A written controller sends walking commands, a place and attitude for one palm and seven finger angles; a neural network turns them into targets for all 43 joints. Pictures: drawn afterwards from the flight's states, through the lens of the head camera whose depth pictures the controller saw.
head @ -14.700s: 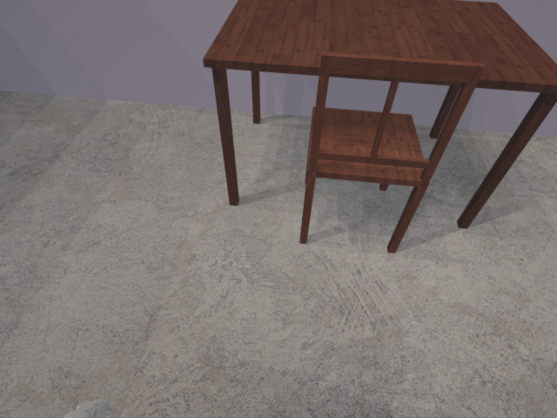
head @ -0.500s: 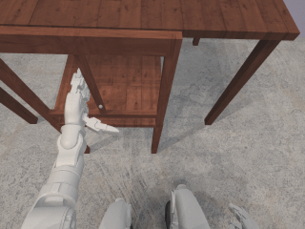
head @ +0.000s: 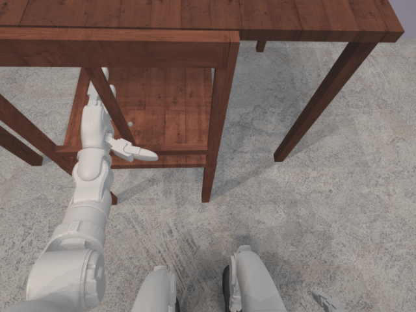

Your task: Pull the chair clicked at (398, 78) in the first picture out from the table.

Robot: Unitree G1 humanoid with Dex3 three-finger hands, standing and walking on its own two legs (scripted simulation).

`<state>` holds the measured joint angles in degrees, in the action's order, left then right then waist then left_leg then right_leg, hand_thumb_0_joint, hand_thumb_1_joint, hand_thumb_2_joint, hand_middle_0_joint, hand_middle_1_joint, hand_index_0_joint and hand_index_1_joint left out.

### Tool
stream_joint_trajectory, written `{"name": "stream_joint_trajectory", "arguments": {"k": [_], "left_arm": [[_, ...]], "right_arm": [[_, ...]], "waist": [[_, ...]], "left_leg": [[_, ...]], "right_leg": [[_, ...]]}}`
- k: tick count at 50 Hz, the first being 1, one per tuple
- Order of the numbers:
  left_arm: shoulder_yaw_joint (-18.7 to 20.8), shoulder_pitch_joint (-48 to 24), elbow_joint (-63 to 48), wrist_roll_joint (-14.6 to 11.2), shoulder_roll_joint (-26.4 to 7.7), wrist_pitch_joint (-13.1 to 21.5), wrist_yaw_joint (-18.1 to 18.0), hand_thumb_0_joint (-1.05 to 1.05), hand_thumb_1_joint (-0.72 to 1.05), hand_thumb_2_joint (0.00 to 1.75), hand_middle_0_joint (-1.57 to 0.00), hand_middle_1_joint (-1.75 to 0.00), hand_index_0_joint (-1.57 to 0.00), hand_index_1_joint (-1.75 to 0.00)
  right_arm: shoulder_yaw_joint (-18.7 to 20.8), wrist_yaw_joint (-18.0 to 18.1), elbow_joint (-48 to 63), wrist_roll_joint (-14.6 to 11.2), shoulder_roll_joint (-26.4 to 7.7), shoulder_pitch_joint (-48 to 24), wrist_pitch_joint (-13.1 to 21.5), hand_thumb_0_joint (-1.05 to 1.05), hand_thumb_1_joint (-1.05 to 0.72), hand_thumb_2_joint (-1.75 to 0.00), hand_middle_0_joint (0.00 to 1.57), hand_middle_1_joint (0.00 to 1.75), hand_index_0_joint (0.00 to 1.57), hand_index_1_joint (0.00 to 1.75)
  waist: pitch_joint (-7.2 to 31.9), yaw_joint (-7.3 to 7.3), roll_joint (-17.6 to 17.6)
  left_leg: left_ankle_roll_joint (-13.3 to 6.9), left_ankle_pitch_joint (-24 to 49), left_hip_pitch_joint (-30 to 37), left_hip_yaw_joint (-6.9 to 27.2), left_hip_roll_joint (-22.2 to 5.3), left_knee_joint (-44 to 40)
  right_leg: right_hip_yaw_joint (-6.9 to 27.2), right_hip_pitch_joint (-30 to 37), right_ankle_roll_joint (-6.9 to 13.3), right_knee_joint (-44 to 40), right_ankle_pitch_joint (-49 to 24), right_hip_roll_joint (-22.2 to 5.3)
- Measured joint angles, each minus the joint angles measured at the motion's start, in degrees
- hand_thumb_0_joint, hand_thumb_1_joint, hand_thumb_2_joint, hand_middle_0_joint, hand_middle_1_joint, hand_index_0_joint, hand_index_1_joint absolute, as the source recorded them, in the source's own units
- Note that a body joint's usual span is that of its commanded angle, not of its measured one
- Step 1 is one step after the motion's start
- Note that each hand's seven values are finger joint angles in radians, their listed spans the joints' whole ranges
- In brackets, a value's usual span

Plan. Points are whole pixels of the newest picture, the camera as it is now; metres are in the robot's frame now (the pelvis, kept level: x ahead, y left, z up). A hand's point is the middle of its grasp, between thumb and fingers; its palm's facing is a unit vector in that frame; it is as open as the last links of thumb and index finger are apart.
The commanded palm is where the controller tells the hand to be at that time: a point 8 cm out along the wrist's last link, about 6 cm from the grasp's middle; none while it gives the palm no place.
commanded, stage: push the fingers through the gap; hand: left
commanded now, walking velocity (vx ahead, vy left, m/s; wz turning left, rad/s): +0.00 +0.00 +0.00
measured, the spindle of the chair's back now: (116, 115) +0.49 +0.15 +0.01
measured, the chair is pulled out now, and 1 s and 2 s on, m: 0.00 0.00 0.02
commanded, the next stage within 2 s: hook a spindle and tug to test in 0.26 s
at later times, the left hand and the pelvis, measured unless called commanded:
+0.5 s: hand (128, 121) +0.47 +0.13 +0.02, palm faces -0.02 -1.00 -0.02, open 16.8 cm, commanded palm +0.44 +0.17 +0.03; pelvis +0.00 +0.00 +0.00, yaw -1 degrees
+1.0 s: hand (128, 123) +0.46 +0.12 +0.03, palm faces +0.00 -1.00 -0.01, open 10.2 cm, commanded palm +0.43 +0.16 +0.03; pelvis +0.01 +0.01 +0.00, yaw +0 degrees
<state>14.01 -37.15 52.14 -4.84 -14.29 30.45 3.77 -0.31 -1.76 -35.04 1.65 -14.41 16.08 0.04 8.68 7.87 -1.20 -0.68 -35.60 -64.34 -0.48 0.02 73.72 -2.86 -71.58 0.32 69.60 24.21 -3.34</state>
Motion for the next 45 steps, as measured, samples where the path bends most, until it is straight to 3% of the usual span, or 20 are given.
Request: {"name": "stream_joint_trajectory", "arguments": {"k": [14, 24, 37, 45], "left_arm": [[1.3, -3.3, 4.0, 0.0, -1.6, 0.8, 1.0, -0.02, -0.50, 0.30, -0.06, -0.08, -0.06, -0.08], [1.9, -1.8, 2.0, -0.4, -1.3, 0.1, 1.6, -0.02, -0.50, 0.30, -0.07, -0.12, -0.07, -0.13], [-0.4, 1.0, -1.4, -0.7, 0.4, 0.0, 0.8, -0.02, -0.48, 0.31, -0.25, -0.66, -0.24, -0.67], [-1.1, 1.4, -2.4, -0.5, 1.2, -1.0, -0.7, -0.01, -0.24, 0.41, -0.38, -1.09, -0.37, -1.09]], "right_arm": [[-0.2, 0.1, 0.2, 0.2, -0.6, 0.4, -0.3, 0.00, -0.90, -0.90, 0.20, 0.30, 0.20, 0.30], [-0.2, -0.2, 0.7, 0.1, -0.3, 0.6, -1.1, 0.00, -0.90, -0.90, 0.20, 0.30, 0.20, 0.30], [0.0, -0.5, 0.8, 0.1, 0.2, 0.2, -0.8, 0.00, -0.90, -0.90, 0.20, 0.30, 0.20, 0.30], [0.2, -0.6, 1.1, 0.1, 0.3, -0.4, -0.8, 0.00, -0.90, -0.90, 0.20, 0.30, 0.20, 0.30]], "waist": [[-0.3, 0.78, 0.1], [-0.1, 0.73, 0.1], [0.3, -0.03, -0.1], [0.5, -0.26, -0.1]], "left_leg": [[0.0, 0.3, -1.1, 0.2, 0.0, 0.4], [-0.3, 0.0, -0.7, -0.3, -0.2, 0.1], [-0.5, -0.4, 0.4, -0.2, -0.1, -0.3], [-0.5, -0.5, 0.5, -0.2, 0.1, -0.2]], "right_leg": [[-0.1, -0.8, 0.0, 0.0, -0.5, 0.0], [0.3, -0.6, -0.2, -0.4, -0.5, 0.3], [0.2, 0.6, -0.6, -0.8, 0.0, 0.2], [0.2, 0.7, -0.6, -0.7, 0.2, 0.1]]}}
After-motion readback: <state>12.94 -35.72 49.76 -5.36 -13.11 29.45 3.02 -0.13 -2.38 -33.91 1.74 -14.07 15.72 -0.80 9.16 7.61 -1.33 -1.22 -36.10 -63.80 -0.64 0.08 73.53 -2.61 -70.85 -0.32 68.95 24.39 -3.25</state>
